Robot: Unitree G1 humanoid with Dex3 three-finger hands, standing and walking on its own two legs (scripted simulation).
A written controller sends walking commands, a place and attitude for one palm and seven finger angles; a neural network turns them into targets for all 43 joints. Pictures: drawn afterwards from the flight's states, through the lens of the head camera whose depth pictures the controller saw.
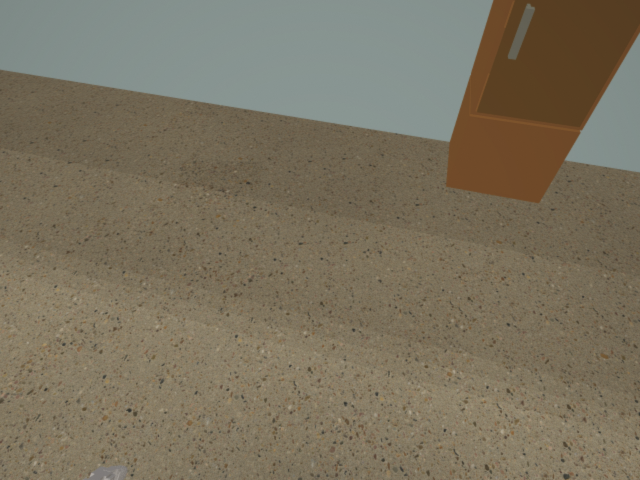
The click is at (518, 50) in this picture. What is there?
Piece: cupboard door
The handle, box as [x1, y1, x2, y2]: [508, 4, 534, 59]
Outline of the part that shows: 530,4 526,5 510,48 508,58 515,59 534,10 534,7 531,7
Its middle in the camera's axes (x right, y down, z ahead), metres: +0.68 -0.71 +1.33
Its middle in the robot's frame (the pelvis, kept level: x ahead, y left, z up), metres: +1.50 -0.61 -0.02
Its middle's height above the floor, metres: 0.75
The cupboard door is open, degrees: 0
